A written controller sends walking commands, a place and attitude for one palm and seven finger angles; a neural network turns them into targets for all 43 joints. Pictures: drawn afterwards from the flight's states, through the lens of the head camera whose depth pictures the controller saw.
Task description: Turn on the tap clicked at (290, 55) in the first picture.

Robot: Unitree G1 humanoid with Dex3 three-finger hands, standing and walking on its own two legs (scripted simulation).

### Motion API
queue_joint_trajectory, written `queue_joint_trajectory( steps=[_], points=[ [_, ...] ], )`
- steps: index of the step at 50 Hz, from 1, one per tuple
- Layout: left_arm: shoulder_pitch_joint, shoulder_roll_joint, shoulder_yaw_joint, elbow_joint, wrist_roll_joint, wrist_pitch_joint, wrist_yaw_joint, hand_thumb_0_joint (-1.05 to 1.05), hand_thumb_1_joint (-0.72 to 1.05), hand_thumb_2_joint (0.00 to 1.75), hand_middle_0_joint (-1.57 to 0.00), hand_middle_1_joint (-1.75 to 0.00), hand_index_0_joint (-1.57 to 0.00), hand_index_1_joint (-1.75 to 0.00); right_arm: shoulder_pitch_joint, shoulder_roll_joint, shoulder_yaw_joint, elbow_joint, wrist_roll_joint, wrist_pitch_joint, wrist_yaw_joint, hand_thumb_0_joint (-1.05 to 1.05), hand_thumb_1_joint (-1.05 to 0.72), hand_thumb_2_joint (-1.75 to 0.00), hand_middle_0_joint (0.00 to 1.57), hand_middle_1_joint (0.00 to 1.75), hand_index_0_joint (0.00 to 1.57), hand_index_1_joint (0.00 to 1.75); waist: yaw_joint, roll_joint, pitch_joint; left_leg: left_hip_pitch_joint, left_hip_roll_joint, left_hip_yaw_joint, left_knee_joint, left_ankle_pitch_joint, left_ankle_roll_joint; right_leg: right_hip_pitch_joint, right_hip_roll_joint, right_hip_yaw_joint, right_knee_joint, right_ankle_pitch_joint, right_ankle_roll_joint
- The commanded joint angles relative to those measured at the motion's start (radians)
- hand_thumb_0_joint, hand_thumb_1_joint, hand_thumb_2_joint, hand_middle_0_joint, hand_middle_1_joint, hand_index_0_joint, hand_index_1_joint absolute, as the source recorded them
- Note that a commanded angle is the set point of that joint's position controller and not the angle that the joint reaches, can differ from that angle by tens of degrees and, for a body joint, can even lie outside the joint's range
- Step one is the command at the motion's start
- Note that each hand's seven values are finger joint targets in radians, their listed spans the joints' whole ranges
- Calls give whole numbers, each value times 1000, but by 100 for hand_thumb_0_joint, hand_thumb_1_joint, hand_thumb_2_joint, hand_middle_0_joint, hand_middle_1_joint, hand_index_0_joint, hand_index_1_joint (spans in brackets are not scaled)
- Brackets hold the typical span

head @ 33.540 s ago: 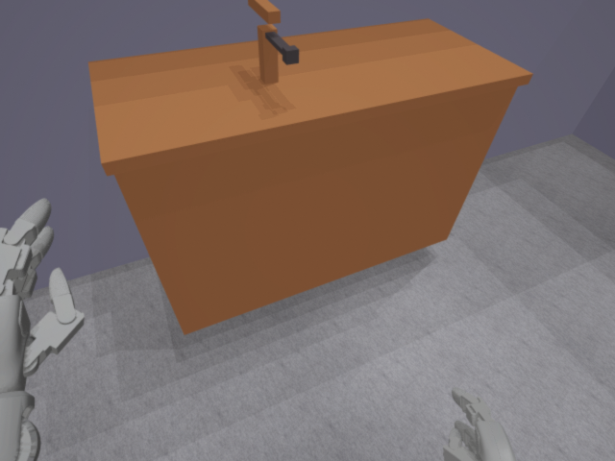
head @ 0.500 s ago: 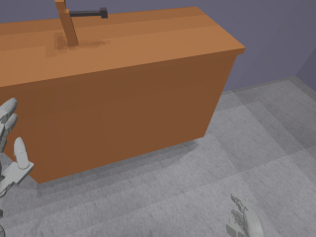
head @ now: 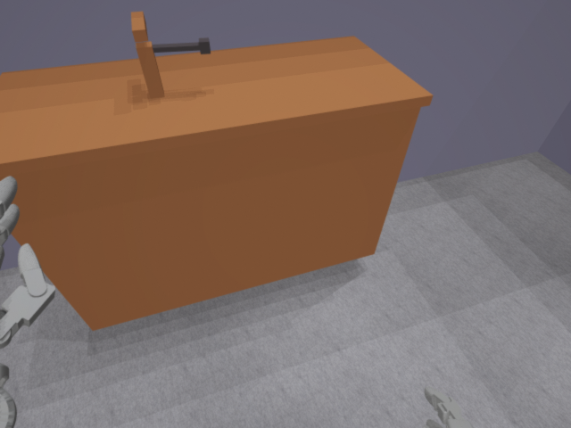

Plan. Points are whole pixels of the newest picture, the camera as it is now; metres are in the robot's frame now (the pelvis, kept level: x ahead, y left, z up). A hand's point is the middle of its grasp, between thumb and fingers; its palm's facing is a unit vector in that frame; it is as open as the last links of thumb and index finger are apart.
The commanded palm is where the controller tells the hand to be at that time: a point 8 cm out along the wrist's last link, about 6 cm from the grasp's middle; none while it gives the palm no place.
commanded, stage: stop stepping back and stand still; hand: left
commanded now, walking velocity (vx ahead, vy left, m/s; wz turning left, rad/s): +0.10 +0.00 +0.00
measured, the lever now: (204, 46) +0.91 +0.23 +0.16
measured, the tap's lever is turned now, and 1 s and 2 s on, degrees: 82 82 82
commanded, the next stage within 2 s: stand and check the lever's angle in 0.60 s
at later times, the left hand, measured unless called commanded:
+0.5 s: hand (73, 281) +0.23 +0.24 +0.16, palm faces +0.44 -0.81 -0.39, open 7.4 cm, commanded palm +0.18 +0.27 +0.18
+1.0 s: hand (65, 281) +0.24 +0.26 +0.15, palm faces +0.41 -0.84 -0.35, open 7.4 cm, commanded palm +0.19 +0.29 +0.18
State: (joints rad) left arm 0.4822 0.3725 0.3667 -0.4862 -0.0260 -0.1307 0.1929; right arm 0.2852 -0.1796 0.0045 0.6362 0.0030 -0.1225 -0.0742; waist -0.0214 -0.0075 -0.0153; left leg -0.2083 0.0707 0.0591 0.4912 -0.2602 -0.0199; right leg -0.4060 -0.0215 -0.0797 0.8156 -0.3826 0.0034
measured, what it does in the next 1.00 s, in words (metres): steps on the spot: left foot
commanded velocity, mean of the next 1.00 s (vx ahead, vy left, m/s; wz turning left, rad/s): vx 0.00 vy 0.04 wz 0.00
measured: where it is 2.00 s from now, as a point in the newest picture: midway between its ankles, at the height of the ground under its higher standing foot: outside the picture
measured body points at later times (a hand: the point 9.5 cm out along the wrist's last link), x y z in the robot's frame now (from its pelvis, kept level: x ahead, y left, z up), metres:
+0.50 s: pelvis +0.02 -0.01 +0.00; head +0.04 -0.01 +0.45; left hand +0.20 +0.28 +0.18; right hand +0.20 -0.26 -0.07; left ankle +0.05 +0.11 -0.74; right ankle +0.04 -0.10 -0.74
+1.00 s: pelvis +0.02 +0.01 +0.01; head +0.04 +0.02 +0.45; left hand +0.21 +0.30 +0.17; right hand +0.20 -0.21 -0.08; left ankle +0.05 +0.11 -0.74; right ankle +0.04 -0.10 -0.74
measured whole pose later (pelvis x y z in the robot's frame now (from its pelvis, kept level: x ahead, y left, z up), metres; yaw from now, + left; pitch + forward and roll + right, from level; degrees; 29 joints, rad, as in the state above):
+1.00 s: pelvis +0.02 +0.01 +0.01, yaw -1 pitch -1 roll -1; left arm 0.47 0.33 0.31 -0.49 -0.04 -0.10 0.18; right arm 0.19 -0.20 0.03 0.59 0.00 -0.09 -0.07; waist 0.02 0.00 0.05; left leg -0.24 0.02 0.08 0.47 -0.22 0.03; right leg -0.22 -0.01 -0.08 0.42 -0.19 -0.01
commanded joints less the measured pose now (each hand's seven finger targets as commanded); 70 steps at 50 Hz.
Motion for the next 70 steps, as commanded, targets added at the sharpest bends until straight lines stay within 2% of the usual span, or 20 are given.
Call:
queue_joint_trajectory(
  steps=[1,2,3,4,5,6,8,10,12,15,17,18,20,22,26,33,40,45,53,70],
  points=[
    [-98,112,41,-142,-1,-41,4,0,90,90,-20,-30,-20,-30,-170,-151,-41,-156,5,-53,-13,0,-90,-90,20,30,20,30,28,124,27,-181,142,-102,-100,-324,112,237,39,-53,-322,5,7],
    [-115,114,42,-131,2,-40,3,0,90,90,-20,-30,-20,-30,-166,-145,-44,-149,4,-50,-14,0,-90,-90,20,30,20,30,31,13,6,-228,82,-38,70,-292,93,298,0,26,-406,6,-20],
    [-118,136,43,-123,8,-33,1,0,90,90,-20,-30,-20,-30,-163,-125,-46,-150,8,-48,-10,0,-90,-90,20,30,20,30,24,-218,0,-344,-19,26,343,-269,60,315,-190,368,-535,-74,-106],
    [-178,162,49,-167,-4,-34,-4,0,90,90,-20,-30,-20,-30,-203,-131,-48,-167,12,-52,-9,0,-90,-90,20,30,20,30,38,-298,3,-428,-58,-9,541,-286,41,323,-339,592,-600,32,-178],
    [-244,161,47,-201,-4,-54,-8,0,90,90,-20,-30,-20,-30,-186,-134,-51,-144,7,-58,-2,0,-90,-90,20,30,20,30,22,-160,-25,-394,-32,-62,623,-225,32,297,-350,543,-590,78,-180],
    [-245,159,53,-210,-2,-63,-11,0,90,90,-20,-30,-20,-30,-169,-129,-53,-132,7,-59,7,0,-90,-90,20,30,20,30,14,-96,-46,-345,-15,-85,611,-187,23,269,-321,492,-568,82,-174],
    [-196,199,99,-253,-5,-72,-11,0,90,90,-20,-30,-20,-30,-189,-128,-48,-140,3,-43,12,0,-90,-90,20,30,20,30,15,-59,-41,-269,-10,-72,522,-128,9,229,-289,355,-526,238,-158],
    [-131,192,112,-269,-13,-92,-6,0,90,90,-20,-30,-20,-30,-205,-110,-40,-163,7,-36,9,0,-90,-90,20,30,20,30,23,-119,-52,-188,-23,-34,358,-112,16,237,-269,261,-505,320,-143],
    [-87,180,119,-276,-20,-95,0,0,90,90,-20,-30,-20,-30,-211,-111,-42,-179,3,-33,11,0,-90,-90,20,30,20,30,30,-140,-59,-118,-38,-9,225,-92,24,232,-265,239,-502,261,-134],
    [-27,153,107,-255,-29,-91,5,0,90,90,-20,-30,-20,-30,-186,-119,-47,-185,1,-23,12,0,-90,-90,20,30,20,30,21,-31,-55,24,-49,-3,-1,26,30,183,-212,197,-452,169,-81],
    [-22,144,103,-256,-29,-91,7,0,90,90,-20,-30,-20,-30,-191,-150,-61,-199,4,-22,10,0,-90,-90,20,30,20,30,32,103,-61,27,71,-148,-86,114,76,172,-107,143,-365,162,-27],
    [-10,135,97,-235,-28,-84,6,0,90,90,-20,-30,-20,-30,-188,-154,-61,-206,12,-19,8,0,-90,-90,20,30,20,30,37,119,-68,18,114,-195,-93,165,90,185,-65,100,-347,181,-2],
    [16,126,89,-158,-27,-69,-3,0,90,90,-20,-30,-20,-30,-185,-152,-58,-203,24,-17,7,0,-90,-90,20,30,20,30,32,62,-50,-55,93,-156,-67,139,73,218,-48,107,-378,207,8],
    [-39,118,69,-187,-19,-65,-9,0,90,90,-20,-30,-20,-30,-181,-153,-54,-202,17,-15,8,0,-90,-90,20,30,20,30,22,62,-27,-78,58,-119,-56,103,56,229,-62,126,-400,252,-7],
    [-102,123,43,-252,-13,-65,-5,0,90,90,-20,-30,-20,-30,-187,-154,-52,-203,10,-28,4,0,-90,-90,20,30,20,30,24,42,-85,-24,41,-93,-34,147,48,257,-84,146,-411,336,-17],
    [-65,159,82,-293,-15,-58,8,0,90,90,-20,-30,-20,-30,-201,-147,-41,-214,0,-29,1,0,-90,-90,20,30,20,30,33,95,-102,-29,48,-107,-81,169,44,293,-59,107,-410,337,-13],
    [-23,117,66,-212,-23,-52,-2,0,90,90,-20,-30,-20,-30,-193,-137,-33,-210,0,-15,2,0,-90,-90,20,30,20,30,27,41,-102,-34,54,-102,-109,158,37,294,-37,89,-421,337,-4],
    [-69,108,37,-221,-18,-50,-6,0,90,90,-20,-30,-20,-30,-200,-143,-30,-208,-2,-17,-1,0,-90,-90,20,30,20,30,28,79,-79,-52,56,-111,-148,86,38,280,-25,81,-425,287,0],
    [-93,138,59,-252,-10,-59,4,0,90,90,-20,-30,-20,-30,-204,-144,-34,-207,-9,-25,-8,0,-90,-90,20,30,20,30,33,90,-85,-56,40,-111,-153,64,35,294,-28,83,-436,290,-6],
    [-88,126,44,-227,-11,-52,1,0,90,90,-20,-30,-20,-30,-203,-143,-37,-205,-6,-22,-8,0,-90,-90,20,30,20,30,28,74,-77,-51,24,-94,-136,21,35,266,-35,105,-481,252,-8]
  ],
)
